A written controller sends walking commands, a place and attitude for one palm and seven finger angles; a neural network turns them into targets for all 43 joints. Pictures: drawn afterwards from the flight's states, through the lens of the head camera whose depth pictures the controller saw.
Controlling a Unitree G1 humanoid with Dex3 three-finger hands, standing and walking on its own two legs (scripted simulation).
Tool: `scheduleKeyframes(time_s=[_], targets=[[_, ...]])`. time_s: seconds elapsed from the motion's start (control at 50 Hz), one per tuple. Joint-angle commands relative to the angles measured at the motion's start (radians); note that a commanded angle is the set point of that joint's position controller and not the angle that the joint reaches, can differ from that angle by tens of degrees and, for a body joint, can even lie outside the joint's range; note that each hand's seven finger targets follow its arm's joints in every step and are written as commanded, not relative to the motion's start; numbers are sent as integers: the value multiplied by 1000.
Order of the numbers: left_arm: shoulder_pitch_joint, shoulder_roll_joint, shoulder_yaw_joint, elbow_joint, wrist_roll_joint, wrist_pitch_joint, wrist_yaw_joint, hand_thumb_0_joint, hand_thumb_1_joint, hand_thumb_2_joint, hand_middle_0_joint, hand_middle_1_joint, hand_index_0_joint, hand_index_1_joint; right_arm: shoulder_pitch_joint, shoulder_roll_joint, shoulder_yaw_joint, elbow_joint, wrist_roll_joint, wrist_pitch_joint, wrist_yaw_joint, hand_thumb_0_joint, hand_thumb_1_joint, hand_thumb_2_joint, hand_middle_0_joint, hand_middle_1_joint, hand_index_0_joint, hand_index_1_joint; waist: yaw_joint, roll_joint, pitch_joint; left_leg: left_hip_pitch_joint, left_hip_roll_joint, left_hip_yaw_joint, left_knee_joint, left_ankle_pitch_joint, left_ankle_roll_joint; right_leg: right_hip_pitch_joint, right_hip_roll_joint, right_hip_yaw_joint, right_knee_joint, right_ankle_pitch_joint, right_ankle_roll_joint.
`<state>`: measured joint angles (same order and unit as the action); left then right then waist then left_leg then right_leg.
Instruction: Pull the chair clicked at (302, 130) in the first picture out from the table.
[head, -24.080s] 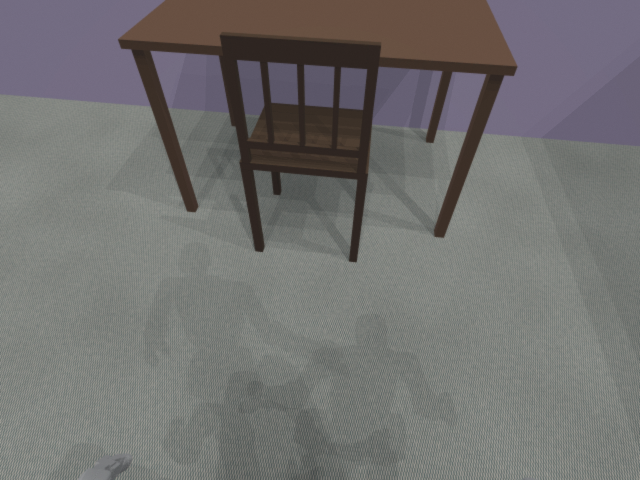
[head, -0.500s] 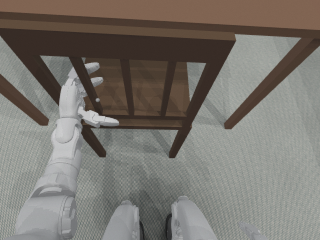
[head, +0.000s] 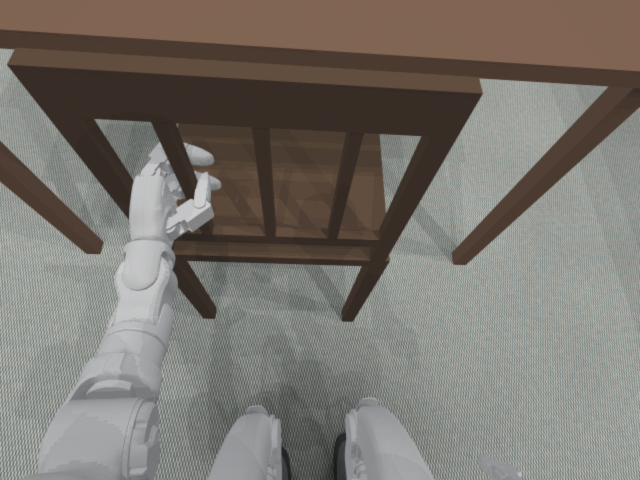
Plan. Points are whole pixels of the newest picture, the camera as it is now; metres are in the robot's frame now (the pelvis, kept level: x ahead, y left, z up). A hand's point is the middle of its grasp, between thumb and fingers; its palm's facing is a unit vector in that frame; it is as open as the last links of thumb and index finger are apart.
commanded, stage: hook a spindle and tug to test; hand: left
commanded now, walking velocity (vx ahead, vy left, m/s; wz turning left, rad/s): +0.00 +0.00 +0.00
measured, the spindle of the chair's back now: (266, 188) +0.47 +0.06 +0.01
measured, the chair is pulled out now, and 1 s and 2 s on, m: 0.00 0.04 0.16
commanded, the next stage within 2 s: step backward, pulling the chair out in 0.56 s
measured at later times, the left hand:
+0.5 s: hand (208, 226) +0.41 +0.13 +0.02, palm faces -0.02 -1.00 -0.01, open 5.1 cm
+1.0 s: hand (209, 227) +0.40 +0.12 +0.04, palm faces -0.03 -0.99 -0.14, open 4.9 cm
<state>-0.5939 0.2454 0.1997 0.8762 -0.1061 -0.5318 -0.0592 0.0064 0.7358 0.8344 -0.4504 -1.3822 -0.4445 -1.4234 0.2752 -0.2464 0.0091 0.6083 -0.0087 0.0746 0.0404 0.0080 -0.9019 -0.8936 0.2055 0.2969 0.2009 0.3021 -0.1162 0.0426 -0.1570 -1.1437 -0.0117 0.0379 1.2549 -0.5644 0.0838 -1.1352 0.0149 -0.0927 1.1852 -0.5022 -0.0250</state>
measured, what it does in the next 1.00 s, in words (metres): rises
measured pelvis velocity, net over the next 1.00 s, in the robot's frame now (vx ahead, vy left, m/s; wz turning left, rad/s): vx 0.03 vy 0.01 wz -0.01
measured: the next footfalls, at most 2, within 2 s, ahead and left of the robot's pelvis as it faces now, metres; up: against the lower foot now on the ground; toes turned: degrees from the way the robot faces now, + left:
right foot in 1.94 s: -0.06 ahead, -0.17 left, +0.00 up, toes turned -8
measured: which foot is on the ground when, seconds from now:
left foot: down 0.00-1.00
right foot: down 0.00-1.00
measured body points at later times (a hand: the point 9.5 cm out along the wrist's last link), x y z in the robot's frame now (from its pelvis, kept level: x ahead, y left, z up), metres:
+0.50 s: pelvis +0.01 -0.01 +0.01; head +0.15 +0.01 +0.44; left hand +0.41 +0.18 +0.02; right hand +0.12 -0.26 -0.11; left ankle +0.01 +0.06 -0.63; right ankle +0.03 -0.11 -0.63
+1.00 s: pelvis +0.03 +0.01 +0.10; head +0.12 +0.01 +0.53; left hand +0.40 +0.17 +0.05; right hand +0.09 -0.26 -0.03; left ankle +0.01 +0.06 -0.63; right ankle +0.03 -0.11 -0.62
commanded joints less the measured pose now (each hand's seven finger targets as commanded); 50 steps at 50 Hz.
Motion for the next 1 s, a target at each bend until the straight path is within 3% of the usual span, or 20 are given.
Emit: scheduleKeyframes(time_s=[0.0,0.06,0.08,0.14,0.18,0.22,0.28,0.36,0.38,0.6,0.64,0.66,0.68,0.7,0.72,0.78,0.84,0.88,0.9,0.98], targets=[[-271,129,5,-203,9,-66,-28,0,900,900,-500,-1450,-500,-1450,108,-167,-68,-81,0,-20,-8,0,-900,-900,200,300,200,300,-23,51,-492,394,29,-127,-157,480,-81,218,12,44,-107,305,-7],[-231,94,-24,-238,-2,-57,-39,0,900,900,-500,-1450,-500,-1450,98,-159,-66,-91,4,-18,-4,0,-900,-900,200,300,200,300,-15,61,-486,411,30,-125,-166,508,-85,232,13,42,-115,320,-8],[-199,113,-5,-254,-4,-55,-40,0,900,900,-500,-1450,-500,-1450,99,-161,-69,-95,5,-17,-4,0,-900,-900,200,300,200,300,-1,59,-502,411,30,-121,-165,522,-84,249,13,44,-114,334,-9],[-149,73,-39,-297,-14,-45,-44,0,900,900,-500,-1450,-500,-1450,92,-154,-69,-106,8,-17,-1,0,-900,-900,200,300,200,300,-3,65,-496,437,36,-123,-169,571,-88,245,13,39,-116,355,-7],[-91,97,-16,-326,-21,-42,-43,0,900,900,-500,-1450,-500,-1450,92,-156,-70,-113,10,-18,0,0,-900,-900,200,300,200,300,13,39,-503,423,34,-115,-172,577,-84,288,13,44,-120,378,-7],[-75,77,-39,-326,-20,-37,-42,0,900,900,-500,-1450,-500,-1450,89,-151,-69,-116,13,-19,-1,0,-900,-900,200,300,200,300,0,13,-472,402,34,-110,-170,570,-76,289,13,46,-122,394,-3],[-33,62,-52,-378,-25,-39,-38,0,900,900,-500,-1450,-500,-1450,83,-147,-71,-121,14,-25,1,0,-900,-900,200,300,200,300,11,31,-480,418,35,-105,-169,587,-77,298,11,49,-123,409,-4],[-34,71,-45,-396,-20,-43,-33,0,900,900,-500,-1450,-500,-1450,72,-146,-72,-120,11,-31,-4,0,-900,-900,200,300,200,300,5,9,-458,381,30,-100,-161,547,-74,303,8,53,-115,405,-1],[-11,91,-25,-387,-19,-43,-31,0,900,900,-500,-1450,-500,-1450,70,-147,-71,-121,12,-33,-5,0,-900,-900,200,300,200,300,15,8,-448,362,27,-94,-162,530,-73,314,8,57,-116,405,-3],[36,115,-1,-440,-42,-26,-58,0,900,900,-500,-1450,-500,-1450,42,-143,-66,-138,15,-54,-19,0,-900,-900,200,300,200,300,34,18,-486,334,15,-82,-155,520,-68,377,1,72,-106,450,-5],[-2,77,-37,-436,-46,-20,-61,0,900,900,-500,-1450,-500,-1450,35,-139,-63,-136,18,-57,-19,0,-900,-900,200,300,200,300,13,-8,-471,319,14,-80,-153,480,-64,366,1,73,-115,431,1],[-259,317,3,-658,58,77,46,0,900,900,-500,-1450,-500,-1450,94,-111,-57,-193,67,17,-60,0,-900,-900,200,300,200,300,45,43,-716,605,30,-56,-345,433,-51,777,-93,205,-336,449,-6],[-255,271,-13,-653,63,134,97,0,900,900,-500,-1450,-500,-1450,105,-108,-68,-204,72,28,-92,0,-900,-900,200,300,200,300,23,85,-650,650,21,-46,-381,423,-47,808,-96,206,-393,552,7],[-218,235,-34,-632,58,170,119,0,900,900,-500,-1450,-500,-1450,112,-112,-61,-205,73,30,-107,0,-900,-900,200,300,200,300,21,62,-599,643,26,-63,-403,443,-48,785,-96,184,-398,609,17],[-127,202,-44,-552,64,212,136,0,900,900,-500,-1450,-500,-1450,81,-110,-53,-190,75,39,-121,0,-900,-900,200,300,200,300,26,90,-548,650,39,-76,-432,475,-48,747,-97,177,-394,647,17],[-25,104,-125,-327,79,298,156,0,900,900,-500,-1450,-500,-1450,75,-118,-40,-139,77,63,-148,0,-900,-900,200,300,200,300,24,-10,-339,645,87,-120,-531,524,-42,744,-107,151,-441,692,39],[-136,123,-118,-237,81,301,163,0,900,900,-500,-1450,-500,-1450,85,-133,-43,-105,69,60,-165,0,-900,-900,200,300,200,300,28,-24,-294,742,130,-131,-596,691,-42,774,-107,149,-502,773,43],[-181,108,-134,-168,83,291,158,0,900,900,-500,-1450,-500,-1450,98,-136,-47,-80,64,54,-172,0,-900,-900,200,300,200,300,28,5,-277,810,158,-141,-626,795,-44,786,-108,153,-531,792,41],[-198,119,-133,-138,87,286,157,0,900,900,-500,-1450,-500,-1450,100,-142,-51,-74,63,52,-175,0,-900,-900,200,300,200,300,30,53,-259,840,170,-150,-643,851,-46,782,-106,155,-542,775,35],[-170,87,-148,-48,86,268,139,0,900,900,-500,-1450,-500,-1450,96,-138,-62,-53,53,42,-168,0,-900,-900,200,300,200,300,41,105,-229,949,232,-191,-703,998,-39,776,-80,147,-566,531,13]])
